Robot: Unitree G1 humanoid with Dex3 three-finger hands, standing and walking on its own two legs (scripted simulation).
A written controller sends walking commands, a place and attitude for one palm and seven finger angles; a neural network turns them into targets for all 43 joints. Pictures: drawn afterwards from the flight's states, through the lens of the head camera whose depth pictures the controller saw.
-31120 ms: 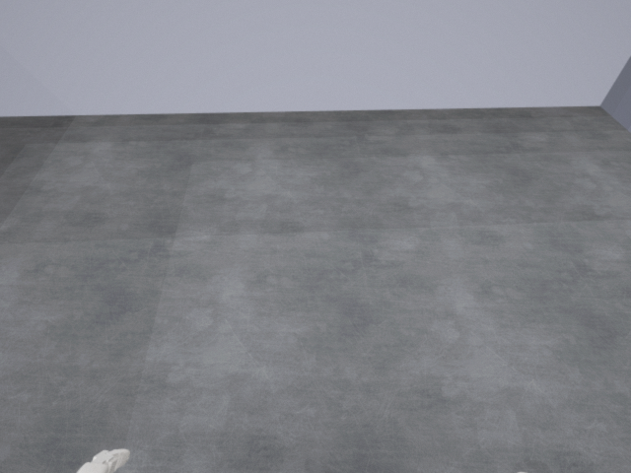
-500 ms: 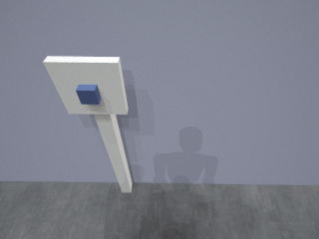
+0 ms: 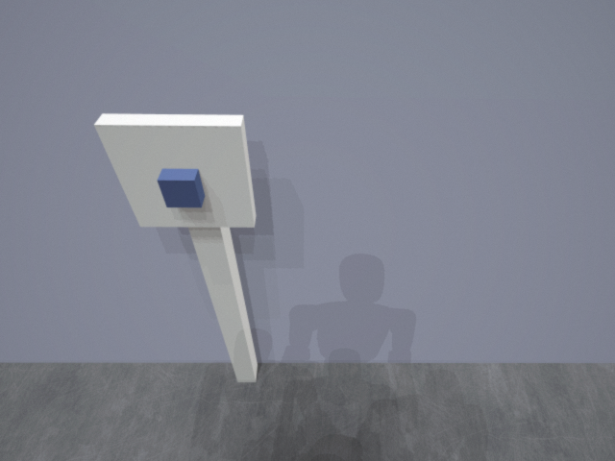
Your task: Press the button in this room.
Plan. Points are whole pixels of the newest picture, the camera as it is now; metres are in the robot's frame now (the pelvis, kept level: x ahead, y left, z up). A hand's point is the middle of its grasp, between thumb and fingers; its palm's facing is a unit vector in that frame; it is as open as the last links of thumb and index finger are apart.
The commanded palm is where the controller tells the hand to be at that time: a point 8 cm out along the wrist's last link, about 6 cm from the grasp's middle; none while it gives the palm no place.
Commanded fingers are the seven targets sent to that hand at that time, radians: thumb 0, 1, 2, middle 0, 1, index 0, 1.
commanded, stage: look again from close up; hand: left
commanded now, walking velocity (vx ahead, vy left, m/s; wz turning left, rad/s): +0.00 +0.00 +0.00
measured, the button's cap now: (182, 187) +0.47 +0.22 +0.11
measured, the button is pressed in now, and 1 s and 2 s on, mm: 0 0 0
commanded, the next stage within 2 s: raise the hand and make a fist in 0.22 s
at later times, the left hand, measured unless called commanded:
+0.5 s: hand (161, 421) +0.18 +0.20 -0.02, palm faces +0.27 -0.95 -0.18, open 6.9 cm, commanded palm +0.10 +0.24 -0.04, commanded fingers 0.00 0.90 0.90 -0.47 -0.60 -0.47 -0.60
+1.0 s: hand (185, 427) +0.16 +0.15 +0.02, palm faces -0.04 -0.99 -0.10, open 3.7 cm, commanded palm +0.13 +0.23 +0.01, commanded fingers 0.00 0.90 0.90 -1.16 -1.35 -1.16 -1.35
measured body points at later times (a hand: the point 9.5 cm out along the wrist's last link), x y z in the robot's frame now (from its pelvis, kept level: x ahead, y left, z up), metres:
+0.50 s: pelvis +0.00 +0.00 +0.00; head +0.00 -0.01 +0.44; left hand +0.16 +0.25 -0.01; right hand +0.10 -0.24 -0.13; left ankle +0.03 +0.11 -0.73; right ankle -0.05 -0.11 -0.73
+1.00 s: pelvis -0.05 -0.05 -0.07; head -0.01 -0.05 +0.38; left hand +0.16 +0.21 +0.02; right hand +0.16 -0.26 -0.14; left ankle +0.03 +0.10 -0.73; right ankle -0.05 -0.12 -0.73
